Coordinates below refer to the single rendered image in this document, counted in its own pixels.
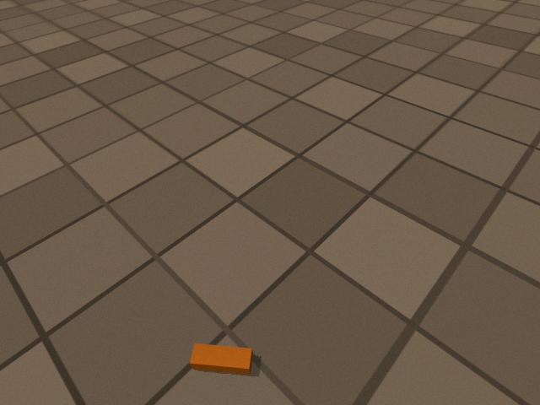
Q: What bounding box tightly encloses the carton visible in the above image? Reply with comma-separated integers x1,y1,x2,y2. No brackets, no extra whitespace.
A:
190,343,253,375

